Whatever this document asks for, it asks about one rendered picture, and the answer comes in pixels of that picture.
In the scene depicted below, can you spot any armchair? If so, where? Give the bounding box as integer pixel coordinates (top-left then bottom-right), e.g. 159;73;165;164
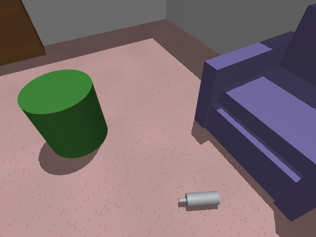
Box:
195;3;316;222

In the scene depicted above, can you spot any bookshelf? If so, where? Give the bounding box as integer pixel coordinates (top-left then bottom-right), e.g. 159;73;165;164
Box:
0;0;46;66

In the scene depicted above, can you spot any bottle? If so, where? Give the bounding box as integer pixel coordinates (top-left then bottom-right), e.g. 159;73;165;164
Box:
179;191;220;207

